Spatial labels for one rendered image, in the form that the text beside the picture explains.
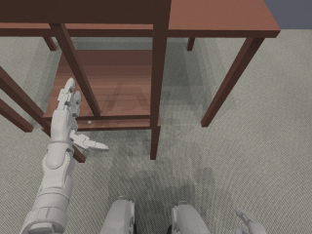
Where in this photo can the robot right hand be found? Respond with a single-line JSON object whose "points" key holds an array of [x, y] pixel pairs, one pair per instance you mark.
{"points": [[250, 221]]}

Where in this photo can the table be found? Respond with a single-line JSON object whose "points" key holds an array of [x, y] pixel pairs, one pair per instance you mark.
{"points": [[250, 19]]}

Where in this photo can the robot left forearm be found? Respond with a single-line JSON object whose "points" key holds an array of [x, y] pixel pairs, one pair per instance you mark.
{"points": [[49, 211]]}

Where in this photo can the chair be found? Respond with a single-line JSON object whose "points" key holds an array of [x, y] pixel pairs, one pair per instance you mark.
{"points": [[120, 89]]}

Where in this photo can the robot left hand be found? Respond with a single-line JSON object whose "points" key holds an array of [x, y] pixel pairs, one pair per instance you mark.
{"points": [[63, 121]]}

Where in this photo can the right robot thigh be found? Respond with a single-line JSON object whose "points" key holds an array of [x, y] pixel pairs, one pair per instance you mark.
{"points": [[187, 220]]}

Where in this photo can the left robot thigh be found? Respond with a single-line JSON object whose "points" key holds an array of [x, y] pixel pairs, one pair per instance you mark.
{"points": [[120, 218]]}

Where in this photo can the robot thigh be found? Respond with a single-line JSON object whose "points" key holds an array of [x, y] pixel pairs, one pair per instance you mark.
{"points": [[120, 218], [187, 220]]}

